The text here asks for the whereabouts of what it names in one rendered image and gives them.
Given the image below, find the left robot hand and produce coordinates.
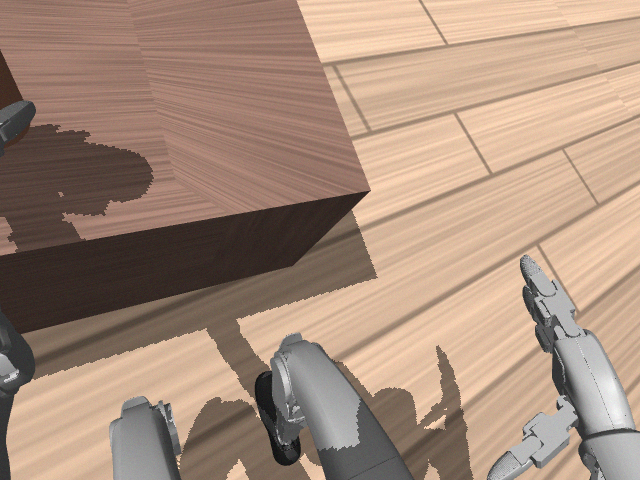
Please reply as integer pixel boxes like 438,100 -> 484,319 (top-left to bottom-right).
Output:
0,100 -> 36,157

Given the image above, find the left robot arm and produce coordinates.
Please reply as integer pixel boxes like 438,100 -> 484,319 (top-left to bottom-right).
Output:
0,305 -> 35,480

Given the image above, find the right robot hand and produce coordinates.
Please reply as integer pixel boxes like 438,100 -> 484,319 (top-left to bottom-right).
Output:
487,255 -> 636,480

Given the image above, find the right robot arm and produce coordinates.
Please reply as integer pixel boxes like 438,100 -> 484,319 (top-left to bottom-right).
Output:
578,429 -> 640,480

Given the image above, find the right robot foot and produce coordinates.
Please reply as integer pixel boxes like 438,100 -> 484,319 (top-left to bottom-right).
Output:
255,371 -> 301,466

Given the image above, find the can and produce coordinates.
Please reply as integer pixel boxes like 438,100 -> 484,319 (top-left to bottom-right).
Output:
0,50 -> 30,148

